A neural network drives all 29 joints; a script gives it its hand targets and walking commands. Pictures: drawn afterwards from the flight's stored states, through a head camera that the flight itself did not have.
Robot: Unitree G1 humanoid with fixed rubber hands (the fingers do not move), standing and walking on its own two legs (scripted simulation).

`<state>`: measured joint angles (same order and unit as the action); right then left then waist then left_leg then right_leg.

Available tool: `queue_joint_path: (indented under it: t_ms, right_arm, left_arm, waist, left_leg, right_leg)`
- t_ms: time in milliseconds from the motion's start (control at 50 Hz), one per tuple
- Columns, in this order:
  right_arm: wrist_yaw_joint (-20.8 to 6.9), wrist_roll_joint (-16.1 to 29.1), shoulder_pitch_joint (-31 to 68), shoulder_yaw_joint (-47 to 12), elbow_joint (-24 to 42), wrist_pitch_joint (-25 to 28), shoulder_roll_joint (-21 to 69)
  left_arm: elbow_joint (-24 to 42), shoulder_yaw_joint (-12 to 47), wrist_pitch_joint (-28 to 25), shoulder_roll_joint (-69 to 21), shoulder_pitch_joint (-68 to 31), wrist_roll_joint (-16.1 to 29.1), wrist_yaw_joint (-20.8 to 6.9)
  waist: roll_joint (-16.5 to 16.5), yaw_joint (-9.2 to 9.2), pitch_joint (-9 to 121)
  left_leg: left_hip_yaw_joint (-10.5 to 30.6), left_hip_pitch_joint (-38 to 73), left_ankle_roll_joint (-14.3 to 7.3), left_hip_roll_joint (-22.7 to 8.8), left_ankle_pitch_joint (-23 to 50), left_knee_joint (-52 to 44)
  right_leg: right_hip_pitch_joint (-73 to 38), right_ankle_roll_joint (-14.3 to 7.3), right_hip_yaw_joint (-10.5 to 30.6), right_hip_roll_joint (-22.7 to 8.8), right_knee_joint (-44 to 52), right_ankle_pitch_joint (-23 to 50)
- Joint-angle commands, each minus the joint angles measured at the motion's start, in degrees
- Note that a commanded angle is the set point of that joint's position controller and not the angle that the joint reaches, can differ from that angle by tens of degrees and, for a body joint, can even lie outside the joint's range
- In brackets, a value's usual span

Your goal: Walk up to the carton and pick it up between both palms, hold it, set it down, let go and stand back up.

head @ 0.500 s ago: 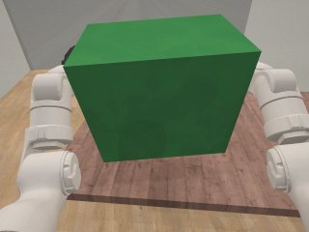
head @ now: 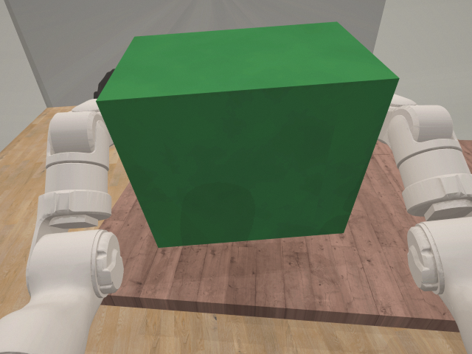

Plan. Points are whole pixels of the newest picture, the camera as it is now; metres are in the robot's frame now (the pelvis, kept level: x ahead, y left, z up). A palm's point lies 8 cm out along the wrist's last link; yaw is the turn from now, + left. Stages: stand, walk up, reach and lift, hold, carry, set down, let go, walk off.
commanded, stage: hold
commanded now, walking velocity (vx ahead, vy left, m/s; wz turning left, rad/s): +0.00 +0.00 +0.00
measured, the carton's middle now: (243, 139) +0.37 +0.00 +0.26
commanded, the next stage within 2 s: none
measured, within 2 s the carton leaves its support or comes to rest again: neither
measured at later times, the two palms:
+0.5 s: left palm (110, 118) +0.36 +0.20 +0.31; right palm (379, 111) +0.36 -0.21 +0.31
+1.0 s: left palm (109, 115) +0.37 +0.20 +0.31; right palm (375, 108) +0.37 -0.20 +0.31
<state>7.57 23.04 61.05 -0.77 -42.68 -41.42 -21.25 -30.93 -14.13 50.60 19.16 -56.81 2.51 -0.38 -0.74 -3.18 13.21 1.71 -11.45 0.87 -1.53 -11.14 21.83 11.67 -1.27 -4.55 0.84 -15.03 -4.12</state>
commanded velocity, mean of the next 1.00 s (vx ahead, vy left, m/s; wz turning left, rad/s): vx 0.00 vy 0.00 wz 0.00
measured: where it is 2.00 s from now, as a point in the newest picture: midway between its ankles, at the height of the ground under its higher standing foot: outside the picture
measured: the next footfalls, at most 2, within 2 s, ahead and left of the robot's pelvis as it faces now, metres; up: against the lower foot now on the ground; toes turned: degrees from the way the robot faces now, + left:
none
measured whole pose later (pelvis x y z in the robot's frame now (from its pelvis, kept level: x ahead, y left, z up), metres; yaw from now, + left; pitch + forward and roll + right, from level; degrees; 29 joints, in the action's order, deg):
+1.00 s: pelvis +0.00 +0.01 +0.00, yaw -1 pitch +1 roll -1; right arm 7.0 24.9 62.1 -2.9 -46.3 -40.6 -22.8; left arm -32.4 -11.9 49.2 18.6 -55.8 3.9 1.2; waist -1.4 -2.4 14.9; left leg 0.9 -11.8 0.3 -1.1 -11.1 21.7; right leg 12.1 -0.7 -3.5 0.5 -14.3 -3.5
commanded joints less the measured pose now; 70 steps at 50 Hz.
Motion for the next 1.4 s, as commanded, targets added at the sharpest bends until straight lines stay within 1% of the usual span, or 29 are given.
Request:
queue_joint_path:
  t_ms: [0,280,300,320,340,360,380,400,420,460,500,520,600,640,720,740,760,820,860,900,980,1020,1080,1140,1200,1240,1260,1320,1380]
  right_arm:
    - [-8.7,11.1,56.0,-9.6,23.8,2.7,38.5]
    - [-8.7,11.1,56.1,-9.6,23.8,2.7,38.4]
    - [-8.4,14.4,54.9,-13.1,30.6,4.0,37.5]
    - [-7.9,15.2,53.7,-12.8,30.0,3.5,36.0]
    - [-7.7,15.6,53.7,-13.3,30.1,3.4,36.0]
    - [-7.8,15.2,53.1,-12.8,29.4,3.1,35.8]
    - [-8.0,14.0,52.5,-11.6,27.3,2.9,35.1]
    - [-8.3,13.2,52.1,-10.9,25.5,2.8,35.1]
    - [-8.6,12.6,52.2,-10.4,23.9,2.8,35.3]
    - [-9.1,12.4,54.4,-10.9,23.6,3.2,36.9]
    - [-9.2,12.6,56.1,-11.5,23.6,3.5,38.9]
    - [-9.2,12.7,56.5,-11.4,24.0,3.6,39.1]
    - [-9.5,12.3,57.2,-10.4,22.6,3.8,39.6]
    - [-9.7,12.3,57.7,-10.2,22.5,4.0,39.4]
    - [-9.5,11.9,56.9,-9.7,19.5,3.8,38.0]
    - [-9.5,11.9,57.3,-9.9,19.6,3.9,38.2]
    - [-9.5,12.0,56.8,-9.7,19.7,4.0,37.9]
    - [-9.4,12.0,57.4,-9.7,20.2,4.2,38.0]
    - [-9.5,12.2,56.8,-9.6,20.3,4.2,38.0]
    - [-9.6,12.2,56.5,-9.6,20.5,4.2,37.9]
    - [-9.5,12.6,55.7,-9.8,21.6,4.3,37.3]
    - [-9.5,12.8,55.6,-10.2,22.5,4.4,37.5]
    - [-9.4,13.7,55.2,-11.1,24.4,4.4,37.8]
    - [-9.3,13.4,54.5,-10.9,24.8,4.3,36.9]
    - [-9.3,13.9,54.1,-11.8,26.3,4.3,37.4]
    - [-9.2,14.6,54.0,-12.7,27.5,4.1,37.7]
    - [-9.1,14.9,54.0,-13.0,28.5,4.1,37.7]
    - [-9.1,14.6,53.9,-12.9,29.1,3.9,37.8]
    - [-8.9,14.6,53.5,-12.9,29.1,3.6,37.8]
  left_arm:
    - [17.1,18.4,-5.6,-35.7,-49.5,10.7,-9.1]
    - [17.1,18.4,-5.6,-35.9,-49.6,10.7,-9.0]
    - [23.7,23.1,-5.6,-39.2,-45.8,13.8,-8.5]
    - [24.4,22.5,-5.3,-38.6,-45.3,13.3,-7.9]
    - [24.4,21.6,-4.9,-37.9,-44.8,12.6,-7.8]
    - [24.0,21.0,-4.7,-37.3,-44.4,12.2,-7.8]
    - [21.3,19.6,-4.3,-36.6,-43.6,11.2,-8.0]
    - [20.4,19.3,-4.3,-36.4,-43.8,10.9,-8.2]
    - [19.2,18.7,-4.3,-35.8,-44.1,10.3,-8.4]
    - [18.0,18.3,-4.7,-35.7,-45.6,10.4,-8.6]
    - [18.1,18.7,-5.4,-35.6,-47.9,11.1,-8.3]
    - [18.4,19.4,-5.7,-36.2,-48.8,11.8,-8.0]
    - [17.6,20.4,-6.3,-37.5,-50.9,13.1,-7.3]
    - [16.5,20.2,-6.2,-37.8,-50.4,13.1,-7.2]
    - [13.1,18.2,-5.8,-37.2,-48.5,11.5,-7.7]
    - [12.8,18.1,-5.9,-37.2,-48.4,11.3,-7.9]
    - [13.3,18.7,-5.9,-37.7,-48.4,11.6,-8.0]
    - [13.1,18.6,-6.0,-37.7,-48.5,11.7,-8.2]
    - [15.2,19.8,-6.4,-38.3,-49.6,12.4,-7.9]
    - [15.3,19.6,-6.3,-38.3,-49.2,12.3,-7.8]
    - [17.2,20.7,-6.2,-38.7,-48.8,12.8,-7.5]
    - [18.0,20.6,-6.1,-38.8,-48.3,12.6,-7.5]
    - [20.5,21.3,-6.1,-38.9,-47.7,13.1,-7.0]
    - [20.4,21.2,-5.5,-38.9,-46.4,12.6,-6.9]
    - [22.3,21.6,-5.3,-38.7,-46.1,12.7,-6.9]
    - [23.4,21.1,-4.9,-38.2,-45.2,12.2,-6.7]
    - [24.3,21.6,-4.8,-38.4,-45.0,12.4,-6.6]
    - [24.1,21.1,-4.3,-37.8,-44.5,12.0,-6.7]
    - [24.2,21.2,-3.9,-37.5,-44.0,11.8,-6.9]
  waist:
    - [-1.7,-0.30,23.2]
    - [-1.7,-0.28,23.2]
    - [-3.8,-1.08,31.1]
    - [-5.1,-1.60,29.3]
    - [-4.7,-0.70,28.5]
    - [-4.2,-0.65,26.3]
    - [-3.0,-0.62,22.4]
    - [-2.0,-0.37,20.7]
    - [-1.3,0.14,18.8]
    - [0.3,1.44,19.0]
    - [1.4,2.06,20.6]
    - [1.0,1.49,21.7]
    - [0.2,0.74,22.0]
    - [0.2,1.02,22.1]
    - [0.0,1.27,20.3]
    - [0.3,1.63,20.9]
    - [-0.3,1.09,21.2]
    - [-0.1,0.98,21.8]
    - [-1.2,0.25,23.1]
    - [-1.3,0.34,22.3]
    - [-2.0,-0.30,22.7]
    - [-1.9,0.13,23.2]
    - [-1.9,0.20,24.4]
    - [-2.0,0.05,23.0]
    - [-1.6,0.21,23.9]
    - [-1.0,0.88,24.6]
    - [-1.1,0.81,25.1]
    - [0.0,1.00,24.4]
    - [0.1,0.77,23.8]
  left_leg:
    - [2.5,-7.4,-0.1,2.9,6.8,-5.4]
    - [2.6,-7.3,-0.1,2.9,6.9,-5.3]
    - [3.2,-3.0,1.0,3.4,14.8,-3.0]
    - [3.2,-1.1,1.9,3.6,17.9,-2.1]
    - [3.2,-0.5,2.0,3.7,18.2,-2.0]
    - [3.1,-1.2,1.7,3.8,16.6,-2.5]
    - [2.9,-2.6,1.2,3.7,12.9,-3.7]
    - [2.9,-3.7,0.7,3.4,9.8,-4.8]
    - [2.8,-4.7,0.1,3.2,7.5,-5.5]
    - [2.6,-5.5,-0.8,3.0,5.7,-5.8]
    - [2.7,-5.0,-1.2,2.9,5.9,-5.5]
    - [2.8,-4.6,-1.1,3.0,6.1,-5.2]
    - [2.9,-4.5,-1.0,2.9,4.7,-5.0]
    - [2.9,-4.9,-1.1,2.9,4.3,-5.0]
    - [2.8,-5.8,-1.3,3.0,3.4,-5.5]
    - [2.7,-5.8,-1.4,3.0,3.6,-5.5]
    - [2.8,-5.6,-1.1,2.9,4.2,-5.5]
    - [2.8,-5.3,-1.1,3.0,4.2,-5.4]
    - [3.1,-4.9,-0.5,2.9,5.1,-5.3]
    - [3.0,-5.1,-0.4,3.0,5.4,-5.4]
    - [3.2,-4.4,0.1,2.9,6.9,-5.2]
    - [3.1,-4.4,0.1,2.9,7.6,-5.1]
    - [3.2,-3.2,0.5,3.0,10.4,-4.5]
    - [3.1,-2.7,0.7,2.9,10.8,-4.4]
    - [3.1,-2.2,0.6,3.0,12.1,-4.1]
    - [3.0,-1.4,0.6,3.0,14.2,-3.6]
    - [3.0,-1.0,0.6,3.0,14.7,-3.4]
    - [2.9,-1.0,0.2,3.1,14.2,-3.4]
    - [2.7,-1.2,0.2,3.1,13.4,-3.6]
  right_leg:
    - [-23.8,0.3,7.5,1.8,-2.7,12.4]
    - [-23.7,0.3,7.5,1.9,-2.7,12.3]
    - [-25.8,0.4,8.7,2.2,-3.4,19.2]
    - [-24.8,0.6,8.4,2.6,-3.5,21.1]
    - [-24.7,0.9,8.0,2.8,-3.2,20.6]
    - [-23.9,1.0,7.9,2.7,-2.6,18.6]
    - [-22.0,0.9,8.0,2.3,-1.6,15.1]
    - [-20.6,0.7,8.1,2.0,-1.1,11.6]
    - [-19.6,0.5,8.2,1.8,-0.5,8.4]
    - [-19.2,0.4,8.5,1.7,-0.1,5.4]
    - [-19.2,0.6,8.5,1.8,-0.1,5.4]
    - [-18.9,0.7,8.5,1.8,-0.3,5.9]
    - [-17.0,0.4,8.4,1.9,-0.4,4.9]
    - [-17.1,0.3,8.6,1.8,-0.3,4.4]
    - [-17.6,0.2,8.8,1.6,0.1,3.3]
    - [-18.0,0.2,8.8,1.7,0.0,3.5]
    - [-18.1,0.0,8.9,1.7,0.0,4.2]
    - [-18.5,0.2,8.8,1.8,0.0,4.5]
    - [-18.7,0.1,8.6,2.0,-0.6,6.0]
    - [-18.7,0.2,8.5,2.0,-0.6,6.6]
    - [-19.0,0.3,8.4,2.2,-1.0,8.5]
    - [-19.5,0.4,8.2,2.3,-1.2,9.1]
    - [-20.3,0.5,8.1,2.7,-1.6,11.9]
    - [-19.4,0.5,8.1,2.7,-1.3,11.8]
    - [-20.2,0.6,8.2,2.8,-1.6,13.6]
    - [-21.1,0.9,8.2,3.0,-1.9,15.7]
    - [-21.4,0.9,8.2,3.0,-1.9,16.1]
    - [-21.1,1.1,8.2,2.9,-1.6,15.9]
    - [-21.2,1.0,8.4,2.8,-1.5,15.7]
